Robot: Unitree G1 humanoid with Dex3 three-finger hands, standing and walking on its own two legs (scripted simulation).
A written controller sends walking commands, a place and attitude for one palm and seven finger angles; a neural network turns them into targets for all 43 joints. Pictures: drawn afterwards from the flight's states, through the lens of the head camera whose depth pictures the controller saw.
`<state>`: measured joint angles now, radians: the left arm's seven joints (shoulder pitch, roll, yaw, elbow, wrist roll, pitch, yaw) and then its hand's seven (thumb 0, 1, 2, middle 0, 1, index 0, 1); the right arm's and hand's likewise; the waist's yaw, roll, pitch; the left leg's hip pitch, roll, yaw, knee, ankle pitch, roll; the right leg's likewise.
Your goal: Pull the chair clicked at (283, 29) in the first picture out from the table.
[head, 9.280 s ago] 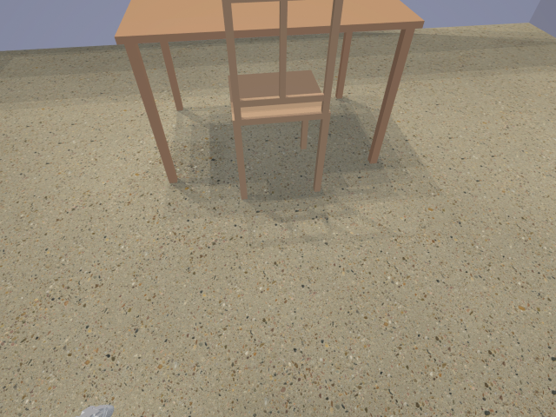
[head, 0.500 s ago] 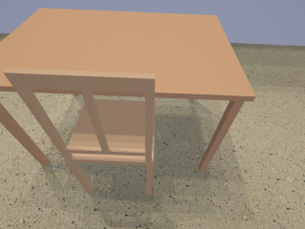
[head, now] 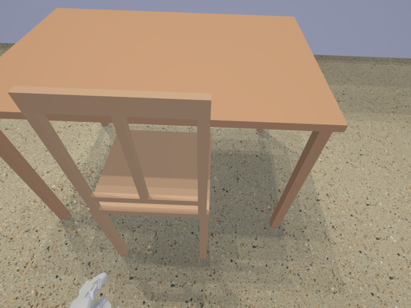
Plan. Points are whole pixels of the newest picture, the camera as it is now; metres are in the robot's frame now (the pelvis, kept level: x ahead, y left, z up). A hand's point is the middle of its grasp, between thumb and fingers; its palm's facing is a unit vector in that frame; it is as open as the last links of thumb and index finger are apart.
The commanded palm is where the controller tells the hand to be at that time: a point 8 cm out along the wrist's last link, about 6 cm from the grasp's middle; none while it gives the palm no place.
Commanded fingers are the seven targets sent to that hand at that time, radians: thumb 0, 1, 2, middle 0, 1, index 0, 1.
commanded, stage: raise the hand toward the chair's back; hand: left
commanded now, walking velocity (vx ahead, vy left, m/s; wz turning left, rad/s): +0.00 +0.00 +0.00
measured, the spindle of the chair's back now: (133, 163) +0.46 +0.23 -0.04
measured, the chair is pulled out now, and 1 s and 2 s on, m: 0.00 0.00 0.00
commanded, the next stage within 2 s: aim the fingers beside a spindle in 1.98 s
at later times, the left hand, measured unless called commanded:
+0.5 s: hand (123, 296) +0.15 +0.17 -0.05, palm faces +0.02 -1.00 -0.06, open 11.0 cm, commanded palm +0.14 +0.23 -0.05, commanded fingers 0.00 0.15 0.58 -0.13 -0.18 -0.13 -0.18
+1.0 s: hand (118, 277) +0.18 +0.18 -0.05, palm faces +0.03 -1.00 -0.06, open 15.2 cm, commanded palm +0.16 +0.24 -0.04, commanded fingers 0.00 -0.43 0.33 -0.07 -0.09 -0.07 -0.09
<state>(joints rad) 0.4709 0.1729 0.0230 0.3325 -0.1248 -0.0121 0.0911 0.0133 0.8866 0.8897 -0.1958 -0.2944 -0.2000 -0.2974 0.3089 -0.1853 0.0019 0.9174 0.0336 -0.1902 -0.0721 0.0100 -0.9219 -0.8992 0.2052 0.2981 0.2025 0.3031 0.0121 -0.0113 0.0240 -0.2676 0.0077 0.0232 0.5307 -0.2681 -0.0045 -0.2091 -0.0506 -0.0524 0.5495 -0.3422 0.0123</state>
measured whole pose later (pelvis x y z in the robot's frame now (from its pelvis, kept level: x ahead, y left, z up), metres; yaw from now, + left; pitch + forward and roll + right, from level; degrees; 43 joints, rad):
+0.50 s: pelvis -0.05 -0.02 -0.11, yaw +1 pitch +16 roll -3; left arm 0.40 0.21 0.13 -0.05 -0.26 -0.49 -0.28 0.01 0.37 0.68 -0.14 -0.22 -0.15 -0.22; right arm 0.14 -0.20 -0.01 0.55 0.00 -0.22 -0.06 0.01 -0.91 -0.90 0.20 0.30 0.20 0.30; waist 0.05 0.02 -0.14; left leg -1.07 0.05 -0.09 1.30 -0.51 -0.04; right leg -0.96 -0.02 -0.13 1.28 -0.60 -0.03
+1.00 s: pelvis -0.04 +0.00 -0.09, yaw +0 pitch +16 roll -2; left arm 0.39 0.22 0.17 0.00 -0.26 -0.43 -0.22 -0.01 -0.21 0.43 -0.09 -0.12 -0.09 -0.13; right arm 0.22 -0.24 -0.04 0.57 0.02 -0.20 -0.07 0.01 -0.91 -0.90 0.20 0.30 0.20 0.30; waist -0.01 0.02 -0.14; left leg -0.98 0.05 -0.03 1.19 -0.49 -0.02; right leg -0.89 -0.02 -0.08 1.17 -0.56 -0.01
